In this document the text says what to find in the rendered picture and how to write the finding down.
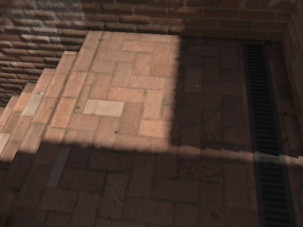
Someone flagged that stairs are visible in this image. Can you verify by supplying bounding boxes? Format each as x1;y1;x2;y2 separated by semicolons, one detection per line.
0;50;79;215

